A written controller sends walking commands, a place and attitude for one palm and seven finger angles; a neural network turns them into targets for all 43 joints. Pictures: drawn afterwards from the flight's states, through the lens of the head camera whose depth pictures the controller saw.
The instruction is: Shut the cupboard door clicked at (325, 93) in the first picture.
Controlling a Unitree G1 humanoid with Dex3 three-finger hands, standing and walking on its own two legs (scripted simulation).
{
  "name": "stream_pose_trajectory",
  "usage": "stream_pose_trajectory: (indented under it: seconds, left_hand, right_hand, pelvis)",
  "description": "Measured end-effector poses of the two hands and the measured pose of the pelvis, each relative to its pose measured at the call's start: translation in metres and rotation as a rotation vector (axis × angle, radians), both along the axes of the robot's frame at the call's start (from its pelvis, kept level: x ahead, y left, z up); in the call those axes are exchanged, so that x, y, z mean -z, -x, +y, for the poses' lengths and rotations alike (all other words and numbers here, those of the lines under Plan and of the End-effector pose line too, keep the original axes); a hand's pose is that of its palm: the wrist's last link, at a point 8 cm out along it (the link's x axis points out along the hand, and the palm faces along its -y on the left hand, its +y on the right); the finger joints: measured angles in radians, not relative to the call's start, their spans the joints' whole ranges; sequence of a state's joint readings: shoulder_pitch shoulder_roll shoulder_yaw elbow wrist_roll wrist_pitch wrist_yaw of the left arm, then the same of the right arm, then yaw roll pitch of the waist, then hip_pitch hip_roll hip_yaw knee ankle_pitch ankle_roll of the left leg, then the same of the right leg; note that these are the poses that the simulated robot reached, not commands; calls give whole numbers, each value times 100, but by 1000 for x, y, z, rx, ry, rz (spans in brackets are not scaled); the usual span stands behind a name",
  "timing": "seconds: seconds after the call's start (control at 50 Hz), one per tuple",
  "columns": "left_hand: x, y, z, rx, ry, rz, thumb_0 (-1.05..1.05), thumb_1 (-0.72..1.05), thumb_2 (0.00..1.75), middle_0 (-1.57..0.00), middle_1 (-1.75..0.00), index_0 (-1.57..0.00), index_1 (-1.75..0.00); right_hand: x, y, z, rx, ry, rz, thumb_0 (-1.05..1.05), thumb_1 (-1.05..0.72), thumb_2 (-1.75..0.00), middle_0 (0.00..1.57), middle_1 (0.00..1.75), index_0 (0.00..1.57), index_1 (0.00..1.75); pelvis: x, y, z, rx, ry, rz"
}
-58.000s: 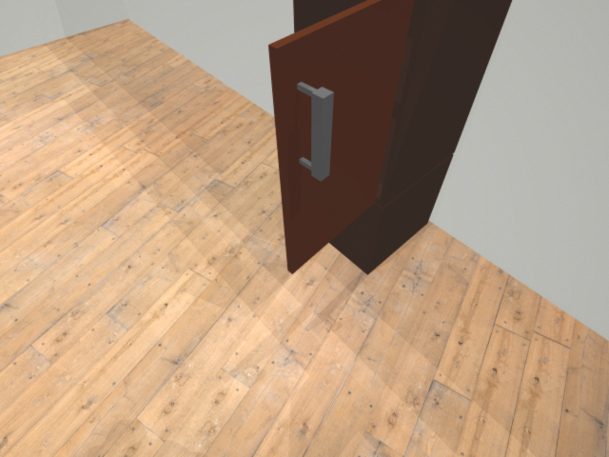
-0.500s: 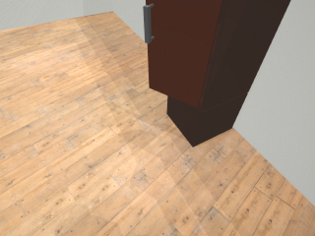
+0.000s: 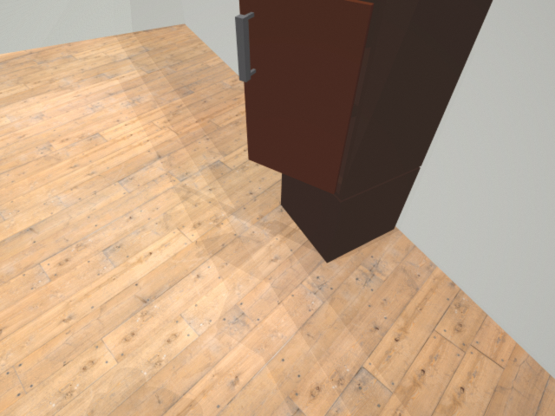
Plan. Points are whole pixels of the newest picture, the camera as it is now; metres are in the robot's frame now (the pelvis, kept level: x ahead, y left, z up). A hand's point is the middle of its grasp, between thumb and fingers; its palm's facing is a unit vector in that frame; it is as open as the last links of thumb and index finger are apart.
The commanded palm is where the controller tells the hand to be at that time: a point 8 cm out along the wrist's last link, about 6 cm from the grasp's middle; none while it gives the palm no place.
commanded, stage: look to check the result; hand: left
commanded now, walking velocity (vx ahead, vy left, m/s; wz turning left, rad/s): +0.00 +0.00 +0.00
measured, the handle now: (247, 47) +1.02 +0.13 +0.09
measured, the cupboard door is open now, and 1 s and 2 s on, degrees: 29 29 29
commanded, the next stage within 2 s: walk to a spot facing it in 0.52 s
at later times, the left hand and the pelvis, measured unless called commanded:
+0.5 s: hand out of the picture +0.00 +0.16 -0.18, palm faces +0.03 -0.98 -0.18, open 7.4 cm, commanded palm none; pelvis +0.03 -0.01 +0.00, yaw +0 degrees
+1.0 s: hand out of the picture +0.04 +0.19 -0.21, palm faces +0.21 -0.96 -0.19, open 7.4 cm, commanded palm none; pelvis +0.04 +0.01 -0.03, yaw +11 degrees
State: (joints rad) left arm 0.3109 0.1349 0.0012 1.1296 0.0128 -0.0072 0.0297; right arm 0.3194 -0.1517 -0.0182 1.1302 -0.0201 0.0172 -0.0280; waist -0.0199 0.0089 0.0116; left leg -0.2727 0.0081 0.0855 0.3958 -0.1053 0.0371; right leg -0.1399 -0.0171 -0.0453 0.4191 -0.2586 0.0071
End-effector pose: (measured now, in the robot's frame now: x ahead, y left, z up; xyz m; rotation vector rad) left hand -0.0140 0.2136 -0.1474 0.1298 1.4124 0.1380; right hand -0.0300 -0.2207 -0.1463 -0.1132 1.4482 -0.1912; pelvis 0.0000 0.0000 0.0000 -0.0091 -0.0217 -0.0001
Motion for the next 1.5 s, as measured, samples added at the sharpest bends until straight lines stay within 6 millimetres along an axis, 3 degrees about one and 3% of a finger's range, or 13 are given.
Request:
stream_pose_trajectory:
  seconds: [0.3, 0.7, 0.86, 0.92, 1.04, 1.14, 1.26, 1.38, 1.5]
  left_hand:
    - [-2, 1, -3, -16, -15, 52, 0, 91, 90, -20, -30, -20, -30]
    - [-1, -29, -13, -22, -8, 28, 0, 91, 90, -20, -30, -20, -30]
    - [8, -35, -4, -97, -26, -10, 0, 90, 90, -20, -30, -20, -30]
    - [16, -35, 6, -135, -31, -29, 0, 90, 90, -20, -30, -20, -30]
    - [33, -38, 39, -204, -33, -55, 0, 90, 90, -20, -30, -20, -30]
    - [11, -56, 65, -218, -71, -110, 0, 91, 90, -20, -30, -20, -30]
    - [-13, -77, 85, -251, -127, -220, 0, 91, 90, -20, -30, -20, -30]
    - [-23, -81, 78, -301, -160, -258, 0, 91, 90, -20, -30, -20, -30]
    - [-28, -69, 46, -370, -194, -262, 0, 91, 90, -20, -30, -20, -30]
  right_hand:
    - [2, -25, 0, -19, -16, -4, 1, -91, -90, 20, 30, 20, 30]
    - [-1, -61, -12, -44, 2, -26, 1, -91, -90, 20, 30, 20, 30]
    - [7, -74, -15, -95, 6, 1, 1, -91, -90, 20, 30, 20, 30]
    - [8, -88, -15, -129, 27, 10, 1, -91, -90, 20, 30, 20, 30]
    - [7, -134, -6, -234, 82, -69, 1, -91, -90, 20, 30, 20, 30]
    - [-9, -161, 1, -306, 99, -118, 1, -91, -90, 20, 30, 20, 30]
    - [-22, -190, 5, -385, 95, -142, 1, -91, -90, 20, 30, 20, 30]
    - [-21, -217, -2, -450, 77, -151, 1, -91, -90, 20, 30, 20, 30]
    - [-4, -247, -20, -513, 42, -144, 1, -91, -90, 20, 30, 20, 30]
  pelvis:
    - [-1, -14, -7, -1, -1, -1]
    - [-1, -35, -14, -9, -8, 7]
    - [9, -37, -13, -84, 10, 9]
    - [15, -39, -7, -133, 21, 2]
    - [28, -40, 13, -205, 10, 6]
    - [13, -36, 20, -252, 27, 39]
    - [0, -39, 16, -322, 43, 71]
    - [-1, -47, -1, -403, 45, 79]
    - [6, -58, -28, -485, 23, 84]
